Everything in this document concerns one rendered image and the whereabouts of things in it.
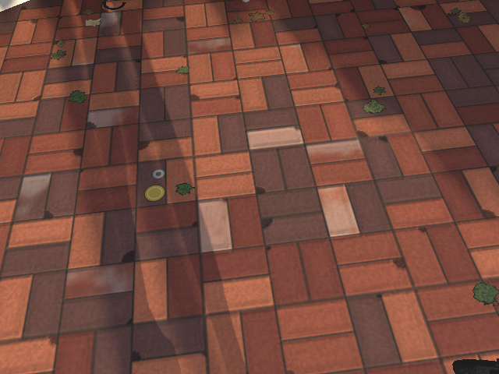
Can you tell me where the right robot hand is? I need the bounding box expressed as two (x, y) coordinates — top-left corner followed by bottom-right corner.
(452, 358), (499, 374)

